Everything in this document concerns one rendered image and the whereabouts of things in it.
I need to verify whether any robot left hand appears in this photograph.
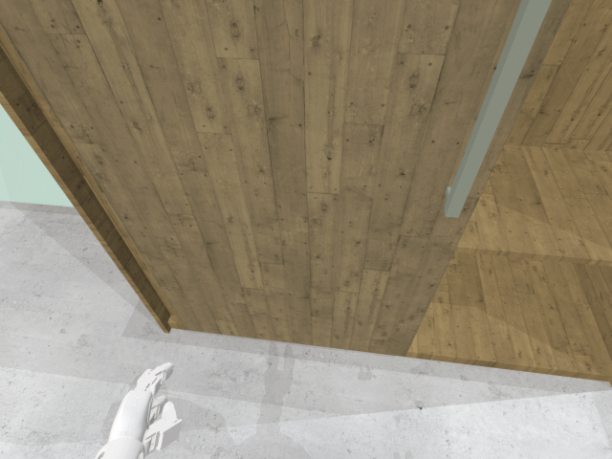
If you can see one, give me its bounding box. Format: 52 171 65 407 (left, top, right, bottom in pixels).
108 362 182 457

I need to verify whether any left robot forearm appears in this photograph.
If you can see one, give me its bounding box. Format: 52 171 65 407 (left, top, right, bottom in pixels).
95 438 145 459

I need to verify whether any handle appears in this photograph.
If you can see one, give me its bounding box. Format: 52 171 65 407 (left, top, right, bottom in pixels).
444 0 552 218

